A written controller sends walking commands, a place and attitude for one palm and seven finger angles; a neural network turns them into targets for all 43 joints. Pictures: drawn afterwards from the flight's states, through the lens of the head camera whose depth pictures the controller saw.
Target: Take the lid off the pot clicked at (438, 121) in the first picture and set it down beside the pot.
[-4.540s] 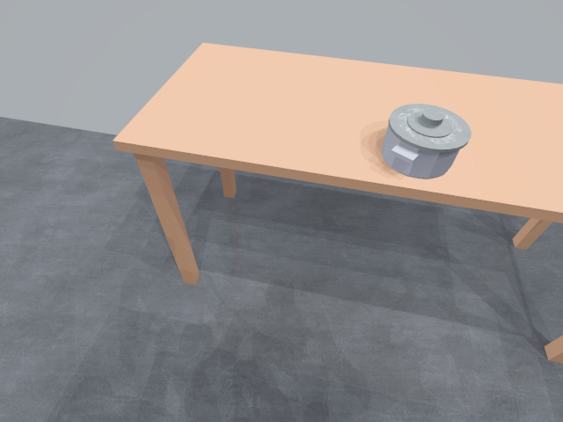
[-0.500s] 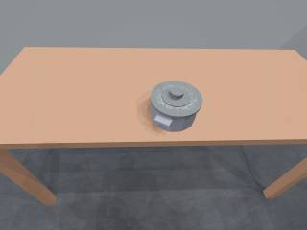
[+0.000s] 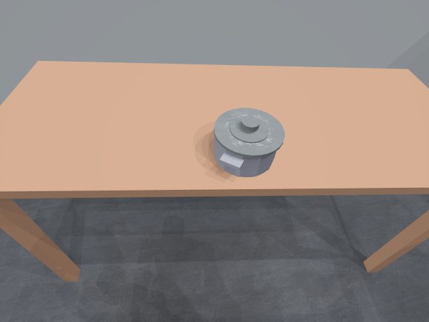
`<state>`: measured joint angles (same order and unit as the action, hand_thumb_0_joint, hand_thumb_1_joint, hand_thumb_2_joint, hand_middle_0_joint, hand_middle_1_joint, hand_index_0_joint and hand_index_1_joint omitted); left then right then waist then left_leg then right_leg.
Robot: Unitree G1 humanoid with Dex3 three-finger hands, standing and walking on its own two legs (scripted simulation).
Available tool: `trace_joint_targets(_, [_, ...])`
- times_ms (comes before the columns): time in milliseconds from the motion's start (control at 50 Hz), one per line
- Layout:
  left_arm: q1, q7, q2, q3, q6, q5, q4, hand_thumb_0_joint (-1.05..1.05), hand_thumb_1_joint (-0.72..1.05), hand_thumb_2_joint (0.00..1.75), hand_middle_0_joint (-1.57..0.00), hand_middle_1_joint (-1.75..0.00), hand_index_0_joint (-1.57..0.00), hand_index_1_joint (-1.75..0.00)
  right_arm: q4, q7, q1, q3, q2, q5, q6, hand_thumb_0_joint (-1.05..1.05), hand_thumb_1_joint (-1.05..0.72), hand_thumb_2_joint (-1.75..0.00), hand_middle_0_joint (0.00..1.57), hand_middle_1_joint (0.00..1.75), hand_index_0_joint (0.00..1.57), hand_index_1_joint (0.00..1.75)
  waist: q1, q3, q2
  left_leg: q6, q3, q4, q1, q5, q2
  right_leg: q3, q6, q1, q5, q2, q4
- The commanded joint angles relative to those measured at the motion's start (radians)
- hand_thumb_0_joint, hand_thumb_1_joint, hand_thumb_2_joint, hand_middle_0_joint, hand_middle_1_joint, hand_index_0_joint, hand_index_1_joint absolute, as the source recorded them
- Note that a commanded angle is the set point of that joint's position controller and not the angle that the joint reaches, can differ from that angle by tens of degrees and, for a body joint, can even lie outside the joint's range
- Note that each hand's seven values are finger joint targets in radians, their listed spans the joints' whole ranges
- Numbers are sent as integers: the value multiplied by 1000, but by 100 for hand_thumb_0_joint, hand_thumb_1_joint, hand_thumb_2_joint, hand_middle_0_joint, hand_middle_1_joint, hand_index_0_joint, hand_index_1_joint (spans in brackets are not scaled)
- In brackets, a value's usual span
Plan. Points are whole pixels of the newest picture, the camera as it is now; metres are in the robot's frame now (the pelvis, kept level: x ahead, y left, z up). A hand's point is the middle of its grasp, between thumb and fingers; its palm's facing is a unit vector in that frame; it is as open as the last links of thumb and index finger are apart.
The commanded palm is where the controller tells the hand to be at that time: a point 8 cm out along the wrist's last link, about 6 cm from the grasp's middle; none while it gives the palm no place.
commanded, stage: look again from close up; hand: left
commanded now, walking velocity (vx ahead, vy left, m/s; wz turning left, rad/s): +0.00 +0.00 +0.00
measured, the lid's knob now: (250, 123) +0.54 -0.05 +0.07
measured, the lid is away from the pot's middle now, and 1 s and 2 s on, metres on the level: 0.00 0.00 0.00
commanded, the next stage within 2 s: shuffle to correct the standing spot in 0.74 s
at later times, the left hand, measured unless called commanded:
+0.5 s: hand out of the picture -0.04 +0.17 -0.18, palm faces +0.04 -0.99 -0.14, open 7.3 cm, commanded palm none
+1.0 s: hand out of the picture -0.03 +0.16 -0.18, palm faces +0.04 -0.99 -0.13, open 7.3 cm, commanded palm none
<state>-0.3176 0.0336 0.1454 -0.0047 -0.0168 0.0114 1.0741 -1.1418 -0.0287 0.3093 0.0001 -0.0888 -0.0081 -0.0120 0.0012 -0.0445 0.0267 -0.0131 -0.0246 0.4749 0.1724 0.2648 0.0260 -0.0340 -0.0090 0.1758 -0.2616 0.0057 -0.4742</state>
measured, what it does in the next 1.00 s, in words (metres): stands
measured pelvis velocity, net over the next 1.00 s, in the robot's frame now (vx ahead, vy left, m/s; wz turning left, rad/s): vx -0.01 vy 0.01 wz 0.01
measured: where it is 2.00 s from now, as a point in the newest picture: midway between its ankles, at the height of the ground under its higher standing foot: outside the picture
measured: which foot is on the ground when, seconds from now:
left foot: down 0.00-1.00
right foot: down 0.00-1.00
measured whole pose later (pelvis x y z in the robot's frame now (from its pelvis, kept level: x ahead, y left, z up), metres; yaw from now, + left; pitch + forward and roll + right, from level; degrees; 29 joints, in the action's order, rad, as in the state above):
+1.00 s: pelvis -0.01 +0.01 +0.00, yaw +0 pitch -1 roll +0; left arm -0.35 0.03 0.13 0.00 -0.01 0.02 1.10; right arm -1.14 -0.03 0.33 0.01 -0.07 -0.01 -0.02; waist -0.01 -0.02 0.04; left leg 0.01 -0.03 0.48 0.20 0.26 0.00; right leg -0.03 0.01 0.21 -0.26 0.03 -0.49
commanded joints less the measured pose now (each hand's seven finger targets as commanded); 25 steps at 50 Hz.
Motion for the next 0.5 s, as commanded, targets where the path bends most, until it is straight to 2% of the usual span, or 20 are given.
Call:
trace_joint_targets(0, [-77, 8, 79, 17, -9, 0, -27, 0, 90, 90, -20, -30, -20, -30, 26, -1, 64, 16, -90, 3, -11, 0, -90, -90, 20, 30, 20, 30, 5, -65, -25, 31, 65, -86, 40, -83, 57, 95, -35, 77, 39, 91, 114])
trace_joint_targets(40, [-84, 5, 81, 17, -8, -1, -23, 0, 90, 90, -20, -30, -20, -30, 28, -2, 67, 15, -81, 4, -13, 0, -90, -90, 20, 30, 20, 30, 9, -61, -33, 37, 73, -101, 38, -83, 63, 87, -34, 75, 44, 85, 111])
trace_joint_targets(60, [-87, 7, 73, 17, -6, 0, -25, 0, 90, 90, -20, -30, -20, -30, 30, -3, 64, 18, -91, 3, -13, 0, -90, -90, 20, 30, 20, 30, 11, -65, -57, 36, 74, -96, 46, -66, 62, 86, -32, 82, 32, 85, 110])
trace_joint_targets(140, [-91, 5, 71, 17, -5, 2, -20, 0, 90, 90, -20, -30, -20, -30, 32, -2, 73, 18, -80, 4, -14, 0, -90, -90, 20, 30, 20, 30, 10, -66, -38, 43, 86, -120, 60, -26, 65, 82, -30, 80, 17, 78, 107])
trace_joint_targets(160, [-96, 6, 64, 17, -5, 3, -19, 0, 90, 90, -20, -30, -20, -30, 36, -2, 68, 20, -90, 3, -14, 0, -90, -90, 20, 30, 20, 30, 13, -62, -49, 42, 84, -114, 61, -18, 64, 81, -28, 84, 17, 82, 104])
trace_joint_targets(240, [-107, 5, 63, 17, -8, 2, -13, 0, 90, 90, -20, -30, -20, -30, 36, -3, 74, 19, -79, 5, -18, 0, -90, -90, 20, 30, 20, 30, 13, -40, -35, 47, 85, -119, 48, -42, 66, 80, -29, 72, 46, 83, 99])
trace_joint_targets(280, [-107, 7, 56, 16, -8, 3, -10, 0, 90, 90, -20, -30, -20, -30, 34, -3, 76, 19, -87, 4, -19, 0, -90, -90, 20, 30, 20, 30, 10, -37, -51, 46, 85, -113, 44, -54, 67, 80, -29, 78, 60, 84, 89])
trace_joint_targets(340, [-114, 7, 57, 15, -9, 4, -4, 0, 90, 90, -20, -30, -20, -30, 34, -4, 74, 19, -77, 6, -20, 0, -90, -90, 20, 30, 20, 30, 13, -49, -36, 49, 84, -119, 46, -58, 70, 77, -27, 76, 73, 82, 92])
trace_joint_targets(400, [-115, 8, 50, 15, -8, 6, -2, 0, 90, 90, -20, -30, -20, -30, 32, -3, 77, 20, -80, 5, -17, 0, -90, -90, 20, 30, 20, 30, 8, -74, -42, 45, 83, -121, 65, -13, 62, 89, -28, 98, 33, 84, 99])
trace_joint_targets(480, [-120, 8, 52, 15, -8, 5, 1, 0, 90, 90, -20, -30, -20, -30, 32, -2, 80, 19, -82, 5, -19, 0, -90, -90, 20, 30, 20, 30, 11, -56, -33, 48, 84, -121, 60, -27, 64, 81, -25, 86, 50, 86, 92])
